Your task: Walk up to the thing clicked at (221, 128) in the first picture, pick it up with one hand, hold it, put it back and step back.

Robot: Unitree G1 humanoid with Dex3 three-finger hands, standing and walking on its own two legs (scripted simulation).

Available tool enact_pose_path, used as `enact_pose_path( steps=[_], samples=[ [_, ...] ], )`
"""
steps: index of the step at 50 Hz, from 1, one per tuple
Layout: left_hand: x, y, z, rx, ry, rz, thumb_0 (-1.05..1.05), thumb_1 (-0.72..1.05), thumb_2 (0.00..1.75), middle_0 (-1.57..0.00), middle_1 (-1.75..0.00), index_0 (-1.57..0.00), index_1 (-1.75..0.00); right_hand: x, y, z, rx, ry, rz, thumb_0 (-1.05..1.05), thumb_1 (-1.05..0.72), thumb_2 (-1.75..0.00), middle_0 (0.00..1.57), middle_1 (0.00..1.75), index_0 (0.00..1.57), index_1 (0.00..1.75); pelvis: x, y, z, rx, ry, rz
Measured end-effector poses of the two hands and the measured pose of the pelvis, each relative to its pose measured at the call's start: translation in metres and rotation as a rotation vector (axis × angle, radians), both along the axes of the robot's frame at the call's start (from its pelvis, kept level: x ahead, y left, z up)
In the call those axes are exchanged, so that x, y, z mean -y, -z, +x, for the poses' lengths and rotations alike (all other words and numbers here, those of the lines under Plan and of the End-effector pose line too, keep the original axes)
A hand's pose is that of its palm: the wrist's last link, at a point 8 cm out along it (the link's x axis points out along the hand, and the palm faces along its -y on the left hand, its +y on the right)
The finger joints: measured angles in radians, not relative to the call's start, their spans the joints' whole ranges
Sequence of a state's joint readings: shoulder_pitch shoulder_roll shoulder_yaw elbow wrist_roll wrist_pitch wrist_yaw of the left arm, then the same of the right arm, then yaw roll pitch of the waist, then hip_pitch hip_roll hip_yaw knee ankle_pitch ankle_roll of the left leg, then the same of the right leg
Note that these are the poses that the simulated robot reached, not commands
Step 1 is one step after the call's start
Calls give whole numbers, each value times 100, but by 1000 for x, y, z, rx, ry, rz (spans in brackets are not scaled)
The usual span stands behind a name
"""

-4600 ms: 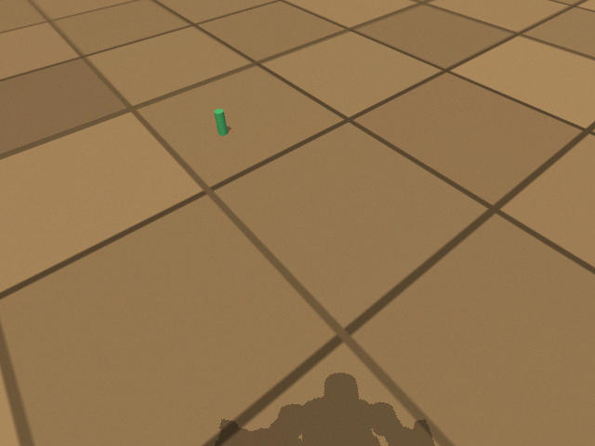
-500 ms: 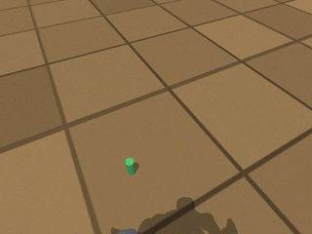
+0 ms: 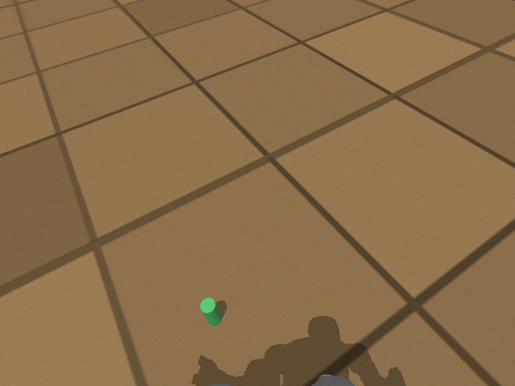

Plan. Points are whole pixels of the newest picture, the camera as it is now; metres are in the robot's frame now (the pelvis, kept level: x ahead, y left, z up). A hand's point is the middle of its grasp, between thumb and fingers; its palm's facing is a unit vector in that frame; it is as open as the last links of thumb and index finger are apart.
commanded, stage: walk up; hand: left
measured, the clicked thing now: (211, 312) +0.46 +0.23 -0.68
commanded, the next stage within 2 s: stand in 1.52 s
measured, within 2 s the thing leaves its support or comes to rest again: neither
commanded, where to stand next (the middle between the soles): +0.13 +0.03 m, yaw +1 degrees
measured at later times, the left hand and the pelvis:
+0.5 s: hand out of the picture +0.11 +0.29 -0.15, palm faces +0.00 -0.94 -0.33, open 7.4 cm; pelvis +0.04 +0.03 +0.01, yaw +1 degrees
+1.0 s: hand out of the picture +0.12 +0.29 -0.13, palm faces +0.01 -0.93 -0.36, open 7.4 cm; pelvis +0.06 +0.03 +0.03, yaw +1 degrees
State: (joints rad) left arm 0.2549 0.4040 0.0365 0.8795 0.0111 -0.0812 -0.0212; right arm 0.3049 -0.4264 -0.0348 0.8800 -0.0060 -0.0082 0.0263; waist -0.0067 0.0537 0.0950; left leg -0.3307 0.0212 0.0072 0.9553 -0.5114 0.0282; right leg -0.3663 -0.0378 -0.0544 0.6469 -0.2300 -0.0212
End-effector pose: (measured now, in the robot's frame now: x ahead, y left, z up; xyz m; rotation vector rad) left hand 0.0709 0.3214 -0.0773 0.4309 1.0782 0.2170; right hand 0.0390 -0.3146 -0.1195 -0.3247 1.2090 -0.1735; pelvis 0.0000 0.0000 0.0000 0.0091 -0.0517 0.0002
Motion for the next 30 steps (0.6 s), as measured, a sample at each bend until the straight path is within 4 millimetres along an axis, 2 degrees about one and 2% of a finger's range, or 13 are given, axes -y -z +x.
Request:
enact_pose_path(
  steps=[4,7,13,19,30],
  samples=[
    [5,-7,9,2,-5,0,1,90,90,-20,-30,-20,-30,-6,-1,28,12,-24,16,1,-90,-90,20,30,20,30,-1,-6,10,-4,-7,-2],
    [1,-4,14,-7,-7,0,1,90,90,-20,-30,-20,-30,-11,-3,43,18,-33,14,1,-90,-90,20,30,20,30,-4,-6,17,-7,-7,-4],
    [-15,22,26,-32,-40,-33,1,90,90,-20,-31,-20,-30,-22,-4,60,26,-22,-29,1,-90,-90,20,30,20,30,-19,4,26,0,-12,2],
    [-13,34,31,-66,-63,-94,1,90,90,-20,-30,-20,-30,-39,-17,75,23,-27,-29,1,-90,-90,20,30,20,30,-27,-3,35,-2,-14,-24],
    [-15,28,29,-125,-103,-114,1,90,90,-20,-30,-20,-30,-58,-28,117,54,-57,3,1,-90,-90,21,30,20,30,-32,-17,48,-7,-19,-25]
  ],
)
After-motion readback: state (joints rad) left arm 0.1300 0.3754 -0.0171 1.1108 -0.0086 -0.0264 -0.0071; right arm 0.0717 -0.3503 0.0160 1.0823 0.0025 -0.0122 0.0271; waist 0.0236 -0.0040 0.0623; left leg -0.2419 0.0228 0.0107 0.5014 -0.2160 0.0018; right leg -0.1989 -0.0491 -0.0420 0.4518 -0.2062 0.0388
